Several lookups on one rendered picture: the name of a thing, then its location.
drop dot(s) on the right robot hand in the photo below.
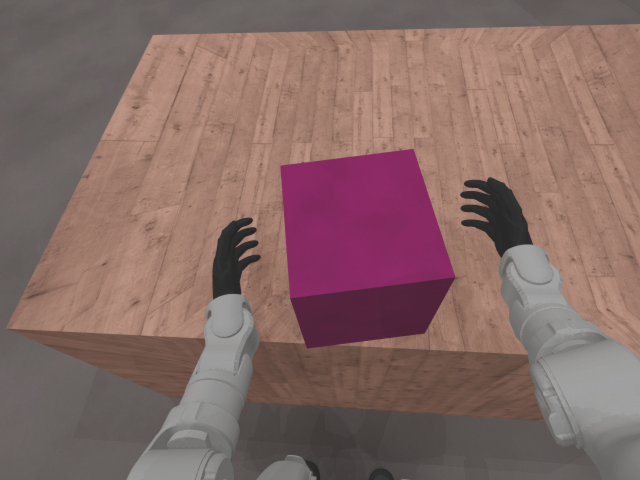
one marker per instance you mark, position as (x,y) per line
(507,226)

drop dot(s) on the left robot hand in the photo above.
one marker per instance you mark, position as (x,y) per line
(227,269)

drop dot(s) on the robot left upper arm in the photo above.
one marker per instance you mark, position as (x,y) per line
(183,464)

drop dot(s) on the robot left shin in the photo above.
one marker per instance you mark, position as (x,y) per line
(298,459)

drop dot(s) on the robot right upper arm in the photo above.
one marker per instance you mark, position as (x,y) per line
(589,397)

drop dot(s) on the left robot forearm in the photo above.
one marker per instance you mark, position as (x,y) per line
(209,411)

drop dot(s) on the right robot forearm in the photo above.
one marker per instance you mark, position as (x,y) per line
(541,318)

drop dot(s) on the carton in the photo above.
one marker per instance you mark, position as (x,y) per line
(366,258)

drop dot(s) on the pedestal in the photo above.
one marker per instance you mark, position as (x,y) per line
(197,141)

